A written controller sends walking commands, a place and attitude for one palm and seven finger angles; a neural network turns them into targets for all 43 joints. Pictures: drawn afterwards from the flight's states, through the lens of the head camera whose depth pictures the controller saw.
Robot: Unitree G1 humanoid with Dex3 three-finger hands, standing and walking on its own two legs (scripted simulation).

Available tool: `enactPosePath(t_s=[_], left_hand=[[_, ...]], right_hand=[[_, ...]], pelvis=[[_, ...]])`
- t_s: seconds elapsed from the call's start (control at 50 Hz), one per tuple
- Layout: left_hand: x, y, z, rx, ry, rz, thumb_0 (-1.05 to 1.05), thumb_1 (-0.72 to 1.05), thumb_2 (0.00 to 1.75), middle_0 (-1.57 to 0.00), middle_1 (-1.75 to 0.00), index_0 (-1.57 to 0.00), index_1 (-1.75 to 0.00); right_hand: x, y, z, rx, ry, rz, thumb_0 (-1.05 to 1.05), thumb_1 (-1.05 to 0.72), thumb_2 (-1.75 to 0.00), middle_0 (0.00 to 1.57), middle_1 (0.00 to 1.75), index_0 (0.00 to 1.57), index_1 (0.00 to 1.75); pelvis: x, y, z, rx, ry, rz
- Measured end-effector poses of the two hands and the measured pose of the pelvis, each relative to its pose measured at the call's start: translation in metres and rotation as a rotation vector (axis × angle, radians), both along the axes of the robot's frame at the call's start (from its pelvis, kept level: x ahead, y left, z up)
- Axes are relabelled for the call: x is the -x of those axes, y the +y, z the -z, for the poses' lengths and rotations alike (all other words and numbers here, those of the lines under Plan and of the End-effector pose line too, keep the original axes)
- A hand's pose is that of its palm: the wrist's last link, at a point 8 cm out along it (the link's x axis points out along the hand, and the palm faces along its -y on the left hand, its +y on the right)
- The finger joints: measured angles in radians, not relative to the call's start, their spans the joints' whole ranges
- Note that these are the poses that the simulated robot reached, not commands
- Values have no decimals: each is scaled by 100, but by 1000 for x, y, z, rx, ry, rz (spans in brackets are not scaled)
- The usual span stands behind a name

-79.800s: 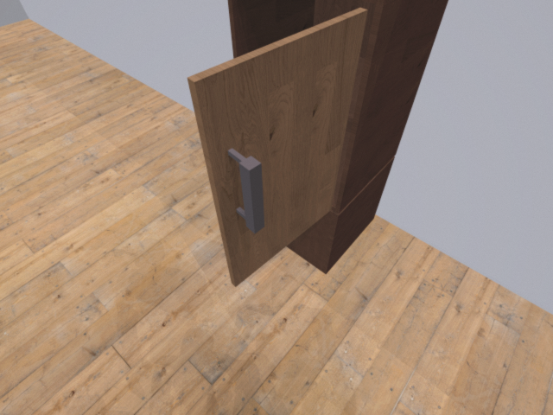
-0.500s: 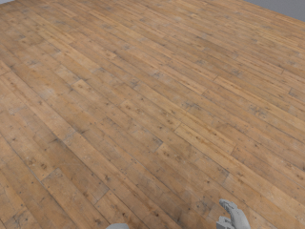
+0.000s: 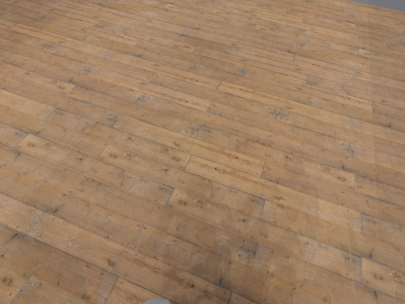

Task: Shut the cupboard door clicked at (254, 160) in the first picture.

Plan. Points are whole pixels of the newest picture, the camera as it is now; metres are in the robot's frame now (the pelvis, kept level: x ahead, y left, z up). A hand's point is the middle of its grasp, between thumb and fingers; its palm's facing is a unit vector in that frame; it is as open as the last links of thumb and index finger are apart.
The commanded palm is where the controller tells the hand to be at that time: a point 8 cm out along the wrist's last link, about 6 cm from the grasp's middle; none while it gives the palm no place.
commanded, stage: turn to face it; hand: left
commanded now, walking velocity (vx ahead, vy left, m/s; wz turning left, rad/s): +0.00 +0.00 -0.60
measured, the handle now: out of the picture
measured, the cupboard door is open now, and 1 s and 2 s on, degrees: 7 7 7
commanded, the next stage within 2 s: none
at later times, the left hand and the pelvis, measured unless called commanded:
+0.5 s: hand (151, 267) +0.20 +0.13 -0.15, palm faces -0.35 -0.90 -0.27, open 7.4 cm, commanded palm none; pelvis +0.00 -0.01 -0.01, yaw -19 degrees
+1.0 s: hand (147, 259) +0.22 +0.15 -0.16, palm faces -0.54 -0.82 -0.20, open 7.4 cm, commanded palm none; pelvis +0.03 +0.01 +0.01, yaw -36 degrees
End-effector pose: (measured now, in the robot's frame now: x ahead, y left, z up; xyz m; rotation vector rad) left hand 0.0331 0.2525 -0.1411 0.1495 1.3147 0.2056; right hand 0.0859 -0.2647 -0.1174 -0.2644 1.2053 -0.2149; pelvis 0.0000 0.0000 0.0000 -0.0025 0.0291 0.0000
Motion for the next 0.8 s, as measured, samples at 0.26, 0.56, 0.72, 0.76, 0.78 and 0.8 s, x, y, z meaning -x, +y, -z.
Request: enactPosePath(t_s=[0.26,0.56,0.72,0.76,0.78,0.8], left_hand=[[-131,17,-22,-8,-156,264,0,91,90,-19,-30,-19,-30],[-165,-79,-23,-3,-179,510,0,91,90,-20,-30,-20,-30],[-150,-66,-3,39,-63,520,0,91,90,-20,-30,-20,-30],[-154,-57,6,47,-41,524,0,91,90,-20,-30,-20,-30],[-157,-53,11,49,-32,525,0,91,90,-20,-30,-20,-30],[-161,-49,13,49,-23,530,1,91,90,-20,-30,-20,-30]], right_hand=[[81,27,-10,-15,57,167,1,-91,-90,21,29,20,30],[133,-13,23,-72,71,409,1,-91,-90,20,29,20,30],[96,-13,1,-16,-51,433,1,-91,-90,20,29,19,30],[88,-8,-1,9,-83,440,1,-91,-90,20,29,19,30],[86,-5,-2,21,-95,442,1,-91,-90,20,29,20,30],[86,-1,-4,27,-98,442,1,-91,-90,20,29,20,30]], pelvis=[[-3,17,-11,44,-13,179],[-3,-12,3,12,-17,362],[-18,-1,1,6,-9,450],[-25,6,6,16,-2,476],[-27,9,9,15,-1,488],[-28,11,9,14,-4,505]])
